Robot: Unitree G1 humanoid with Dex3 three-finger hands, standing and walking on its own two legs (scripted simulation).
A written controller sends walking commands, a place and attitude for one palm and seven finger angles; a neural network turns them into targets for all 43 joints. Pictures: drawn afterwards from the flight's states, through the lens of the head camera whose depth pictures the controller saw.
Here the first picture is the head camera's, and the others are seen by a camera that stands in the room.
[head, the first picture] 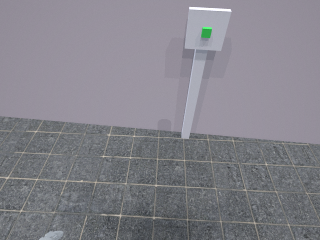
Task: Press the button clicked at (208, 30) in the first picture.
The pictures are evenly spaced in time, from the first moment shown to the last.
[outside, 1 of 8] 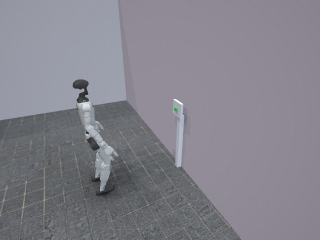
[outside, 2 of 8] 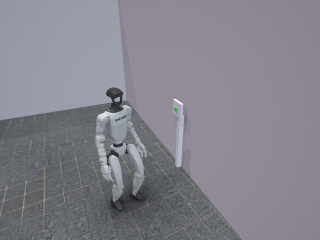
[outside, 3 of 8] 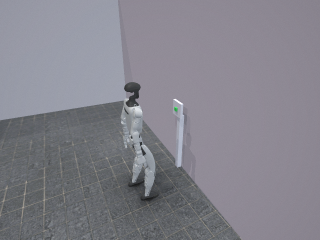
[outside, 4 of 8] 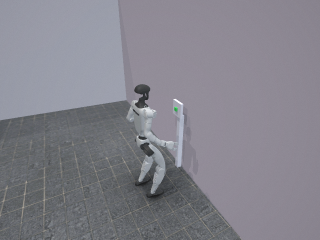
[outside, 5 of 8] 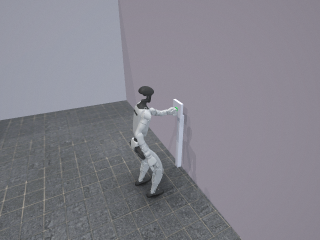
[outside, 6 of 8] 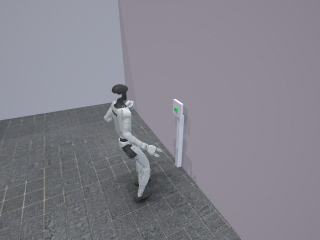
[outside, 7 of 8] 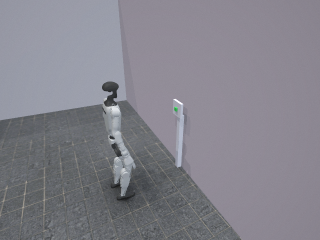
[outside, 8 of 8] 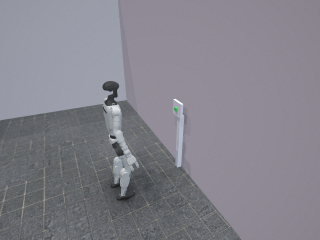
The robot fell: no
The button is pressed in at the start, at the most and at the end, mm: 0 9 0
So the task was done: yes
